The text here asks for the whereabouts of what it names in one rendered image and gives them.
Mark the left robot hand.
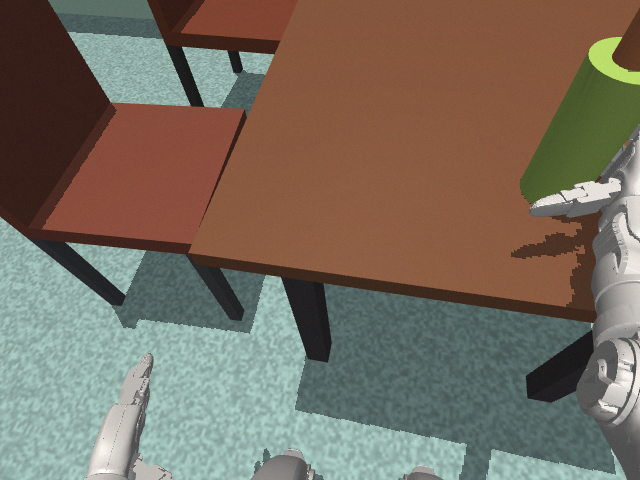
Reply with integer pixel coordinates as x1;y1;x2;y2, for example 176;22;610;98
86;353;172;480

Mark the table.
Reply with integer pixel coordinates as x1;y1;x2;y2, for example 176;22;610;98
188;0;640;403

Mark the right robot arm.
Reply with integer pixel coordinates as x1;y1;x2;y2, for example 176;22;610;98
576;196;640;480

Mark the right robot hand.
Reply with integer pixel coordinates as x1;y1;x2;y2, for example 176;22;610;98
529;124;640;218

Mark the bottle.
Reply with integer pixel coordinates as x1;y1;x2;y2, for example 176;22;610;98
520;8;640;204

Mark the chair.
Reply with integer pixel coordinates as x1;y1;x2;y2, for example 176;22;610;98
147;0;298;107
0;0;247;321

